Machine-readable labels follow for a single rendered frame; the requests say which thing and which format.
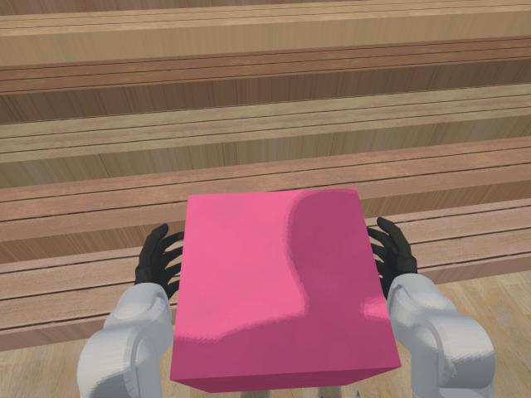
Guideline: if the robot right forearm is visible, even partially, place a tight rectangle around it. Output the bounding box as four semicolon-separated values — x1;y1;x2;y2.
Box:
387;274;496;398

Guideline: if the right robot hand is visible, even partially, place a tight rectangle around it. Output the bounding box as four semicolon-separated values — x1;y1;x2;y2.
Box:
367;217;418;300

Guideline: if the left robot hand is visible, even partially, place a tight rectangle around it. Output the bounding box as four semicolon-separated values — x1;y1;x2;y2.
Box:
134;223;184;301

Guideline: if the carton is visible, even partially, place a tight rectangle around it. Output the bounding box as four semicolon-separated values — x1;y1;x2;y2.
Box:
169;188;402;393

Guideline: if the robot left forearm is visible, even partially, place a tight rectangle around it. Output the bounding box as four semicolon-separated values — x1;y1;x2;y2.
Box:
77;283;174;398

